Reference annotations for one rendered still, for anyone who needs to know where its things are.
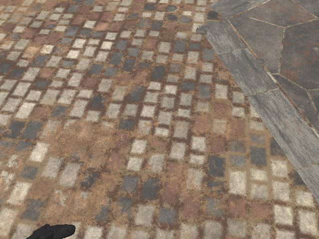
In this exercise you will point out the left robot hand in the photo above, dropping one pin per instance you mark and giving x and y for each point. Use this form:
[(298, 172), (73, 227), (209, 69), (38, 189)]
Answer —
[(58, 231)]

